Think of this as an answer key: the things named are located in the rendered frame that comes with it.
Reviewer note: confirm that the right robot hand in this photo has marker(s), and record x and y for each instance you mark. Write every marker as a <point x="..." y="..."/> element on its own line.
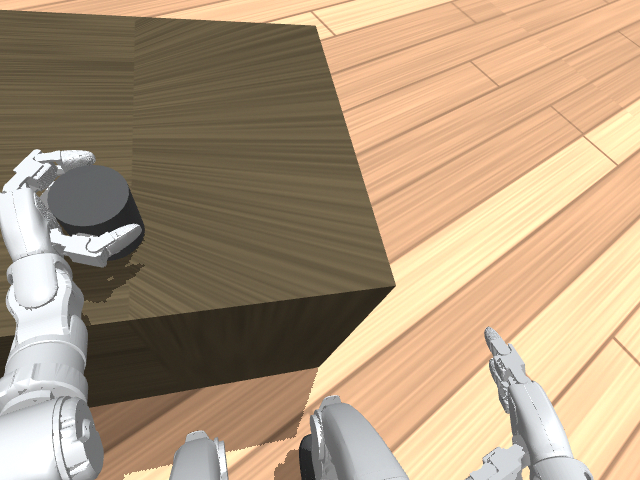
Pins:
<point x="536" y="428"/>

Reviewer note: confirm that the right robot arm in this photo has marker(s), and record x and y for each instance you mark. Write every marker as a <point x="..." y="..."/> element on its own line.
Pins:
<point x="560" y="468"/>

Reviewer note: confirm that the right robot foot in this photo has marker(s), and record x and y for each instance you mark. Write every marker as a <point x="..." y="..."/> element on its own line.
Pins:
<point x="305" y="458"/>

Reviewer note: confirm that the can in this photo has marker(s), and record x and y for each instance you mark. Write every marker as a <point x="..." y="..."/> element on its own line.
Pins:
<point x="94" y="199"/>

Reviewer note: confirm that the left robot arm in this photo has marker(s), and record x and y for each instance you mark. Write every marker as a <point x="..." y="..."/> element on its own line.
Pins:
<point x="47" y="431"/>

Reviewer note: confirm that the left robot hand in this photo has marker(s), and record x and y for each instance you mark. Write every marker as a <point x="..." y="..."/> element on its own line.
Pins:
<point x="28" y="226"/>

